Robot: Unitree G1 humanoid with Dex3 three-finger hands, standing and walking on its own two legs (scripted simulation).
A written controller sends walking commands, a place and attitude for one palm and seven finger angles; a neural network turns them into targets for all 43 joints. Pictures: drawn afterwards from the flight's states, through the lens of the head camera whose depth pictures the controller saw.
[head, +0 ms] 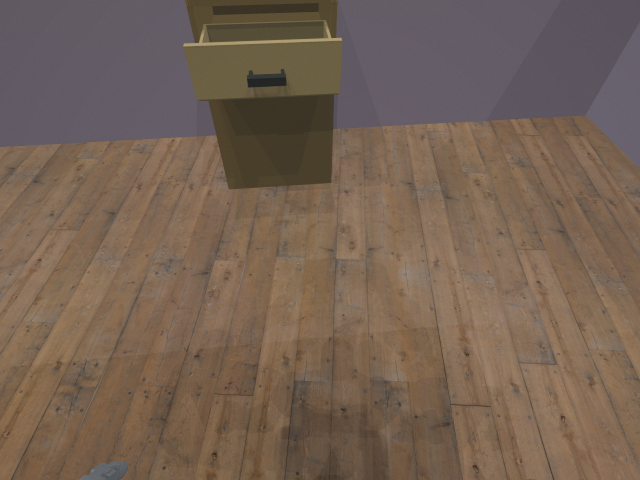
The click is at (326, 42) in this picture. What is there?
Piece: drawer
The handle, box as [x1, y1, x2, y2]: [247, 69, 285, 86]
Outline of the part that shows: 285,73 283,72 283,69 281,69 281,72 279,74 253,75 251,70 249,70 249,74 247,75 248,86 285,85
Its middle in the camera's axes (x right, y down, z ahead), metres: -0.16 -0.47 +1.12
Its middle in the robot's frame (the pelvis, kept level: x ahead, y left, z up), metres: +1.15 +0.22 -0.06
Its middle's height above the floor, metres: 0.71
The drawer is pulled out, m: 0.30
